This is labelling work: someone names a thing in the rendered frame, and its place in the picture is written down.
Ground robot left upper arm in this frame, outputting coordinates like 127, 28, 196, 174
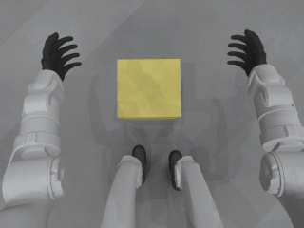
0, 155, 69, 228

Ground carton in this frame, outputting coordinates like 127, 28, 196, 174
117, 59, 181, 120

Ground robot right hand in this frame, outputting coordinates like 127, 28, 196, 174
227, 29, 267, 77

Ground right robot forearm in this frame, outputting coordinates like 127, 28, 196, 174
247, 64, 304, 152

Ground robot right upper arm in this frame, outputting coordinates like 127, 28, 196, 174
259, 151, 304, 228

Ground robot left hand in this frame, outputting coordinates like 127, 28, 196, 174
41, 32, 82, 81

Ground left robot thigh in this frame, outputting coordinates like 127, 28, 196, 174
99, 160, 143, 228

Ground left robot forearm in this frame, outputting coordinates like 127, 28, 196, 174
2, 69, 65, 202

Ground robot right foot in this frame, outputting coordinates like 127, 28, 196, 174
168, 150, 182, 191

